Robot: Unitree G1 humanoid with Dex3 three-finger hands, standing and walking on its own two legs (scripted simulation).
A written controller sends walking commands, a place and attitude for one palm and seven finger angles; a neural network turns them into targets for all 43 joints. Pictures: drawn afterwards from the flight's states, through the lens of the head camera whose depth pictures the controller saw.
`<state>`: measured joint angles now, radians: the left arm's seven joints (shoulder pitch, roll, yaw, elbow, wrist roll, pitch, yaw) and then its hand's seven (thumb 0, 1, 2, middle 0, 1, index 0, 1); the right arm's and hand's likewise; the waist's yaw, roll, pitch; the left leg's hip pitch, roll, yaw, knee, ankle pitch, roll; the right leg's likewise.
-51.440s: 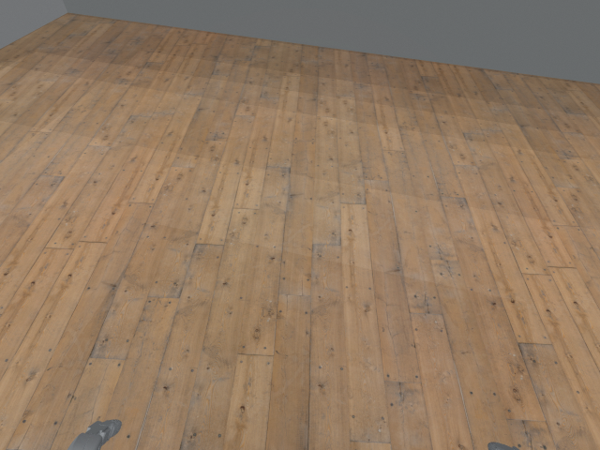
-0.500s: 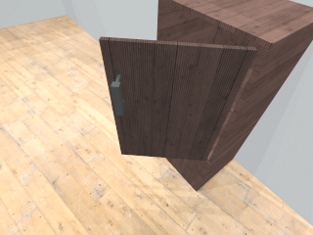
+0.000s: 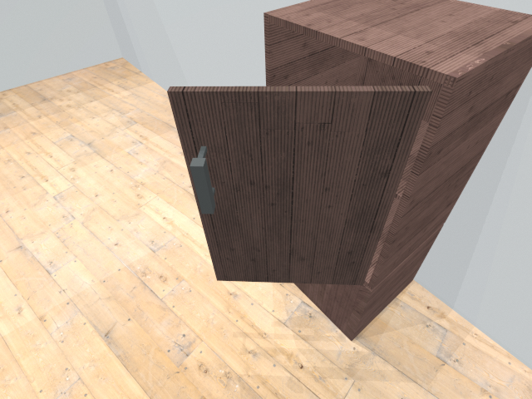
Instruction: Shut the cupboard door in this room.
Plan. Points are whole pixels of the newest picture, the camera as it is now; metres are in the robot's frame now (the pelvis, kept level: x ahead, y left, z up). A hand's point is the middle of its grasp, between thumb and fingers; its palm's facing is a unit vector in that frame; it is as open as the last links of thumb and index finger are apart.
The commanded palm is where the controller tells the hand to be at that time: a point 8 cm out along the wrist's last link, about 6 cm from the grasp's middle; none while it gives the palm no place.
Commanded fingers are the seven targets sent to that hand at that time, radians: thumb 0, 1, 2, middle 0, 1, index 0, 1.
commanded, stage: look again from close up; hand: left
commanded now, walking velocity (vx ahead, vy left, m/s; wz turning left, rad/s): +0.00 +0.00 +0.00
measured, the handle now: (205, 180) +0.49 +0.15 +0.07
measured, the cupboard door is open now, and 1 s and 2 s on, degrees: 48 48 48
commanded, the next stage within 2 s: raise the hand and make a fist in 0.20 s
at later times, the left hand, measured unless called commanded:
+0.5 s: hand (162, 330) +0.23 +0.18 +0.00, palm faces +0.23 -0.97 -0.09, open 7.1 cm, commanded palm +0.12 +0.22 -0.05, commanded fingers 0.00 0.90 0.90 -0.38 -0.50 -0.38 -0.50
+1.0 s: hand (181, 343) +0.21 +0.15 -0.01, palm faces -0.11 -0.99 -0.04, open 4.8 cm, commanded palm +0.16 +0.22 +0.00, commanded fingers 0.00 0.90 0.90 -0.84 -1.00 -0.84 -1.00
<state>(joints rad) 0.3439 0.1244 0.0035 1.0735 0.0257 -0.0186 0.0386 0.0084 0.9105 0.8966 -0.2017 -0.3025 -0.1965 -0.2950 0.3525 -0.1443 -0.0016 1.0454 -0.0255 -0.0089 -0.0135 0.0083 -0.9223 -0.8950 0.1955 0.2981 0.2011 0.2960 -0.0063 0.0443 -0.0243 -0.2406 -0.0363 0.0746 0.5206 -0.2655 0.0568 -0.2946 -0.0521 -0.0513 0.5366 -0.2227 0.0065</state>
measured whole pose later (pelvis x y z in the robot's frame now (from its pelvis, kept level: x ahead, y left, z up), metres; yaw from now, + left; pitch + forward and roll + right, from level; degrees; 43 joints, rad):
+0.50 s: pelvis +0.02 -0.01 -0.01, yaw +2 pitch +2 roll +0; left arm 0.37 0.17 0.08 0.17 -0.17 -0.21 0.03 0.02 0.92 0.90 -0.24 -0.35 -0.24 -0.34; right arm 0.29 -0.25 -0.02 0.78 0.02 -0.30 -0.04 0.01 -0.91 -0.89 0.20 0.30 0.20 0.30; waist -0.03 0.03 -0.05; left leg -0.33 -0.03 0.04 0.64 -0.34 0.04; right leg -0.37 -0.06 -0.09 0.65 -0.31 0.00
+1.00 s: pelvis +0.01 -0.03 -0.08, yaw +2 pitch +13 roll -2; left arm 0.39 0.24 0.14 -0.11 -0.31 -0.33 -0.40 0.02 0.90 0.90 -0.66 -0.81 -0.66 -0.80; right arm 0.17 -0.18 0.03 0.52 0.04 -0.21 -0.05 0.01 -0.91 -0.89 0.20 0.30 0.21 0.30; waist 0.04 0.05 -0.10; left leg -0.84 0.02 -0.02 1.16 -0.55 0.00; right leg -0.84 -0.03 -0.13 1.11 -0.50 -0.04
